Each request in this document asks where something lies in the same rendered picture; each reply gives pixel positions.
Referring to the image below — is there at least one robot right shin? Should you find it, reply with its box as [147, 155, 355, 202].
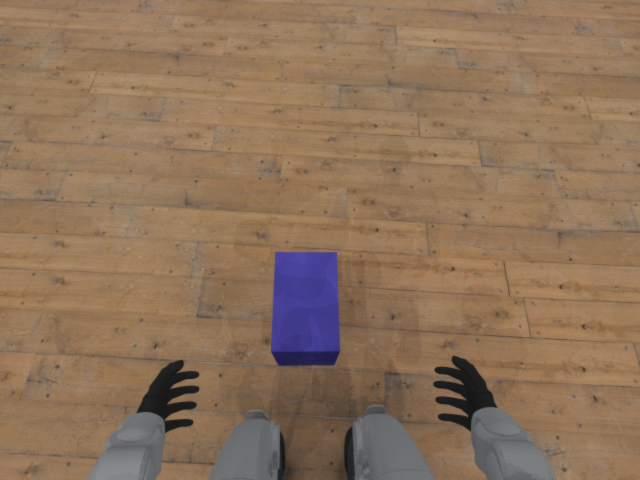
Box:
[354, 405, 386, 480]

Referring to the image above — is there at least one left robot forearm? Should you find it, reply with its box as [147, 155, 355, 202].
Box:
[87, 412, 165, 480]

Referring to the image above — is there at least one left robot hand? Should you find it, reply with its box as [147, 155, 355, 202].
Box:
[137, 360, 199, 433]

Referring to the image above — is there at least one right robot forearm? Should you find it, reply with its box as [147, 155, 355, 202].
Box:
[471, 407, 557, 480]

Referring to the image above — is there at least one robot left thigh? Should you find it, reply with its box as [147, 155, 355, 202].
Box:
[208, 419, 280, 480]

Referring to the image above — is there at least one right robot hand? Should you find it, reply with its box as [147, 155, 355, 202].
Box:
[433, 356, 497, 431]

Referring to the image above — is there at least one carton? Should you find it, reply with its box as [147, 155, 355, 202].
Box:
[271, 252, 340, 366]

